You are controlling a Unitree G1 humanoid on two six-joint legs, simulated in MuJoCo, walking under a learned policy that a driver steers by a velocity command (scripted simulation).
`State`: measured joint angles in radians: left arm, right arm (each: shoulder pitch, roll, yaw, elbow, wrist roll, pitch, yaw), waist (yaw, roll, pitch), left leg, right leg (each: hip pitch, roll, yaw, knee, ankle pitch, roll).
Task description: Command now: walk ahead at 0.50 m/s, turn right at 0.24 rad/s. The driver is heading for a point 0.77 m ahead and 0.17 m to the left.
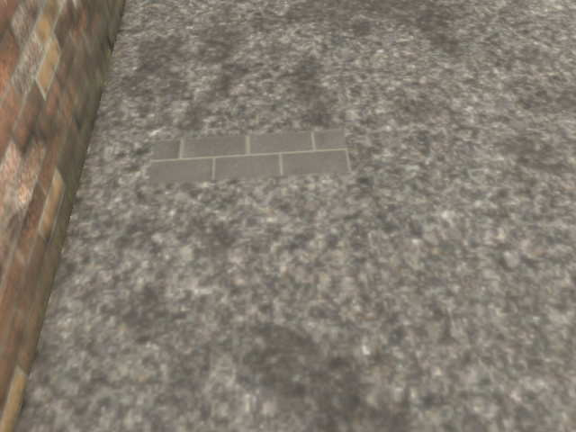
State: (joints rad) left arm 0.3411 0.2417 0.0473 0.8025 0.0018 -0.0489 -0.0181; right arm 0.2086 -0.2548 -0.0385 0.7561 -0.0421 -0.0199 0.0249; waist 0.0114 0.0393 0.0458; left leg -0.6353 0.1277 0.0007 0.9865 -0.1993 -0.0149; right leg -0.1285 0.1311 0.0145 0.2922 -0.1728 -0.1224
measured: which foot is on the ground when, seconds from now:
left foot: up 0.00-0.28, down 0.30-0.86, up 0.88-1.00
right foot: down 0.00-0.32, up 0.34-0.82, down 0.84-1.00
